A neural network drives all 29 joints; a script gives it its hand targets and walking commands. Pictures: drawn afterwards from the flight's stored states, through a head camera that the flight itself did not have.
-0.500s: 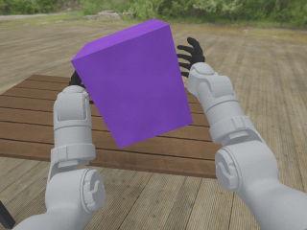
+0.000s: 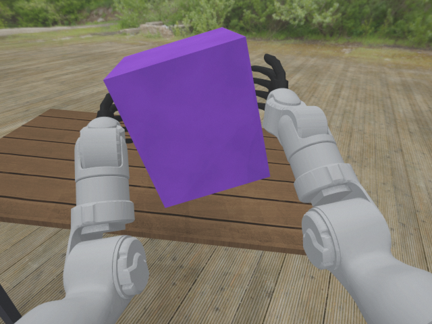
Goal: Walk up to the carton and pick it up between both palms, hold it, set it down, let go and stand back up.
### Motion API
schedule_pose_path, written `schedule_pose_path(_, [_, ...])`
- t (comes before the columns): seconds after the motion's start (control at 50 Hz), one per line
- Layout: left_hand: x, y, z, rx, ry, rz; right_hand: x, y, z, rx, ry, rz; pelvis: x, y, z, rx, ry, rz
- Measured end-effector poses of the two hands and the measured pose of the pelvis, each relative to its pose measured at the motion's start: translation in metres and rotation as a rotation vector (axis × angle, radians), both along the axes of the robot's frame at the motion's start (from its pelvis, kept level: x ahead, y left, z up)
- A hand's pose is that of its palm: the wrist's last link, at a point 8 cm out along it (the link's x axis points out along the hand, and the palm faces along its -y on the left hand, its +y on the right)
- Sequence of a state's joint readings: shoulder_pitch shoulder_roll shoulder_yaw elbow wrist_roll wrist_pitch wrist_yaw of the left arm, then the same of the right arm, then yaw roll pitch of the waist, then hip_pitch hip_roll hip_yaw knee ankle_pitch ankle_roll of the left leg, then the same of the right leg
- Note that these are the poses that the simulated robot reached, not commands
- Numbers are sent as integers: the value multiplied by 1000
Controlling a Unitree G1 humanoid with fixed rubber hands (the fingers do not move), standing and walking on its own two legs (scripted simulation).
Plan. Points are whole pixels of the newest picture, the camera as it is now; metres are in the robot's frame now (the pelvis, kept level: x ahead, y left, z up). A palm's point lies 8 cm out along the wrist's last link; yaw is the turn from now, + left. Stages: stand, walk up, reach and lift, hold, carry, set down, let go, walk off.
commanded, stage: hold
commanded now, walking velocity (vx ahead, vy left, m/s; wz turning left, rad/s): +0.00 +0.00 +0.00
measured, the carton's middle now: (194, 114) +0.43 +0.00 +0.26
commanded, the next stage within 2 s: none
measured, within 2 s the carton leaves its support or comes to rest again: neither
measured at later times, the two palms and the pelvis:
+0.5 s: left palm (108, 128) +0.36 +0.15 +0.27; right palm (276, 98) +0.35 -0.13 +0.32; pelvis +0.00 -0.01 +0.00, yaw +0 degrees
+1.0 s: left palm (108, 127) +0.37 +0.15 +0.27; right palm (274, 98) +0.36 -0.13 +0.32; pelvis +0.01 +0.00 +0.00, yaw +0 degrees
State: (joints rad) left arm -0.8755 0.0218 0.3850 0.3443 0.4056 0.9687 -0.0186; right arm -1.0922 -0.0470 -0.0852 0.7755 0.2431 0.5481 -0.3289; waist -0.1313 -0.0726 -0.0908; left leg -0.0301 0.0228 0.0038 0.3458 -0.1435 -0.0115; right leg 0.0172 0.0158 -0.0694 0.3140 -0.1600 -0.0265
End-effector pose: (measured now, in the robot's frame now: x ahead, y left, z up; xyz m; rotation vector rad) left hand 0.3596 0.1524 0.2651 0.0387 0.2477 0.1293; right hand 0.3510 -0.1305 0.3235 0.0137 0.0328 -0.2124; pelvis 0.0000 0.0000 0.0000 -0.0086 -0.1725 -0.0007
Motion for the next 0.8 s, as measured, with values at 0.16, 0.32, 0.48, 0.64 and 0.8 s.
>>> schedule_pose_path(0.16, [0, -4, 2, -2, 4, -7, -2, -5, -1, -4, 10, -13, 0, -2, 0, 3, -10, 1])
schedule_pose_path(0.32, [1, -3, 4, 2, -2, -3, 0, -6, -2, -8, 10, 7, 0, -4, 0, 3, -9, 1])
schedule_pose_path(0.48, [3, -1, 3, 0, 3, 6, 3, -2, 0, -5, 13, 0, 0, -6, 0, 3, -6, 3])
schedule_pose_path(0.64, [5, 2, 2, 0, 3, 11, 6, -1, -4, -4, 19, 19, 1, -7, 0, 2, 6, 11])
schedule_pose_path(0.8, [9, 3, 3, 4, 0, 6, 10, 0, -4, -5, 18, 18, 3, -6, 0, 1, 7, 11])
